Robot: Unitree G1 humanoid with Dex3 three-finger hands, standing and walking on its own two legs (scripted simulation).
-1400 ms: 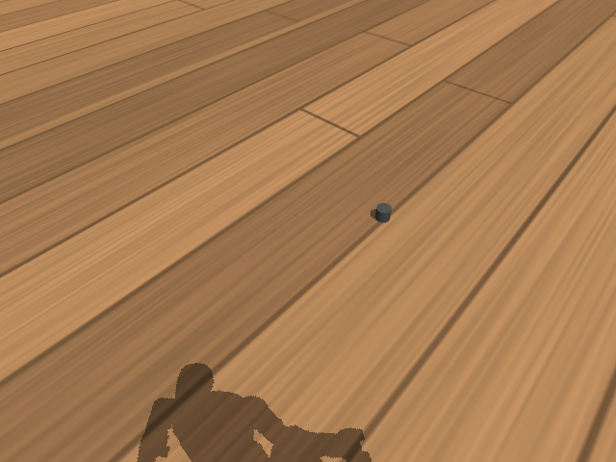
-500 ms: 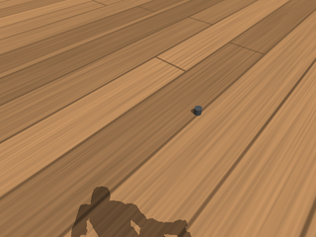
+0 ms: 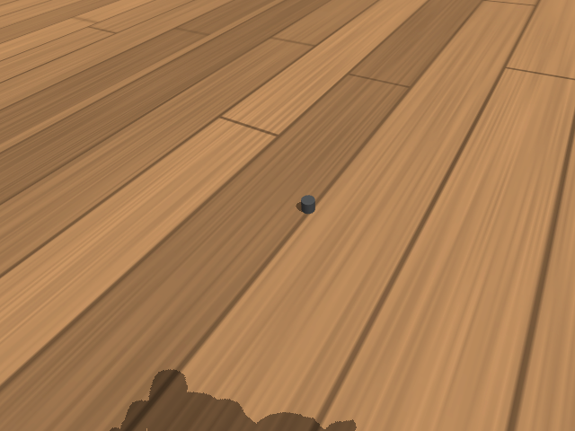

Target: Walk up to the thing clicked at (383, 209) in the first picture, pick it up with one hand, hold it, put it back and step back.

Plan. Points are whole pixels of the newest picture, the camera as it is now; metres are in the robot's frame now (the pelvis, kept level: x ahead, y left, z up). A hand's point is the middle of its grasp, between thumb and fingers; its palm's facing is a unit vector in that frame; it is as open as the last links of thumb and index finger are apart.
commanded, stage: walk up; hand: left
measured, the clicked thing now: (308, 204) +1.26 -0.05 -0.73
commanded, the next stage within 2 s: none
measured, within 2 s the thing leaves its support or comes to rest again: neither
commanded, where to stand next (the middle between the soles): +0.83 -0.18 m, yaw -15 degrees
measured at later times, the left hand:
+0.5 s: hand (175, 377) +0.27 +0.23 -0.16, palm faces -0.18 -0.92 -0.34, open 7.4 cm
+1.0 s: hand (241, 234) +0.55 +0.13 -0.11, palm faces -0.25 -0.87 -0.41, open 7.4 cm
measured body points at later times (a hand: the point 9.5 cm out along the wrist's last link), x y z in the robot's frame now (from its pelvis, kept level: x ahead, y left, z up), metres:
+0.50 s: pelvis +0.19 -0.03 -0.01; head +0.20 -0.02 +0.44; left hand +0.28 +0.28 -0.14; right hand +0.21 -0.37 -0.10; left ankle +0.27 +0.08 -0.73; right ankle +0.11 -0.14 -0.71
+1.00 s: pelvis +0.38 -0.11 +0.00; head +0.39 -0.14 +0.45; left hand +0.56 +0.17 -0.08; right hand +0.35 -0.43 -0.13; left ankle +0.41 +0.04 -0.66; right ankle +0.40 -0.22 -0.73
